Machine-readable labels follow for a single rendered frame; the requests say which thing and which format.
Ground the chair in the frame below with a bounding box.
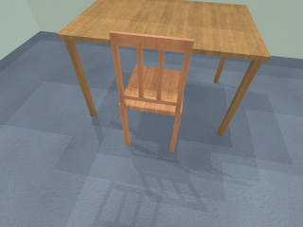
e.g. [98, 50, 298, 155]
[109, 30, 194, 152]

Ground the table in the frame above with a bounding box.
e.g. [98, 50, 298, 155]
[57, 0, 271, 137]

